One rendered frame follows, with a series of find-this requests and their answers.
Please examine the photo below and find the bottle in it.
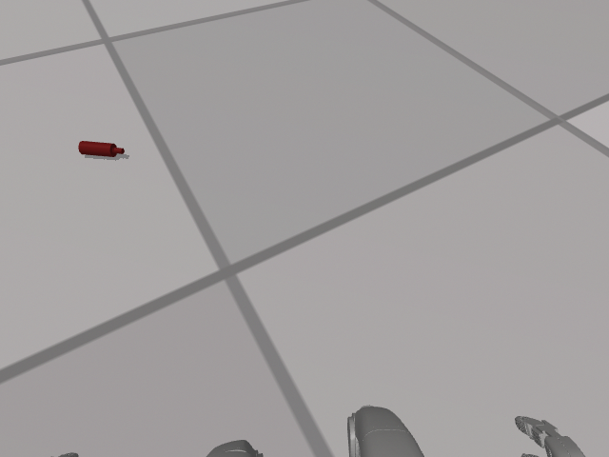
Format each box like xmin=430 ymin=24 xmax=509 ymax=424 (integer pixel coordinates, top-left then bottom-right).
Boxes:
xmin=78 ymin=141 xmax=125 ymax=157

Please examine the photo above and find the right robot hand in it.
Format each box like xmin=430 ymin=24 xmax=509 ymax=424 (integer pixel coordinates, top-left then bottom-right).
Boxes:
xmin=515 ymin=416 xmax=585 ymax=457

